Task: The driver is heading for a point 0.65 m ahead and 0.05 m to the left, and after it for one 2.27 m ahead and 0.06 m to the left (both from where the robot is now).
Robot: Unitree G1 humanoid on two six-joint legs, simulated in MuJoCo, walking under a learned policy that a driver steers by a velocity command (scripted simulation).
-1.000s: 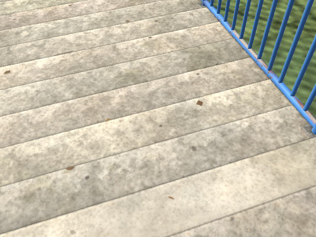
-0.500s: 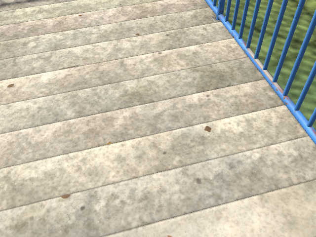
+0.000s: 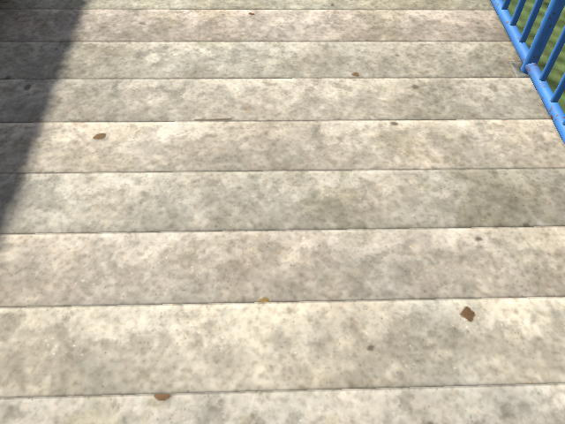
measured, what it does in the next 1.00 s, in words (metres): walks ahead, turning left: right foot, then left foot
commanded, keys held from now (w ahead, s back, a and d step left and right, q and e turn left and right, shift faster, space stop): w+q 0.34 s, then w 0.42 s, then no key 0.24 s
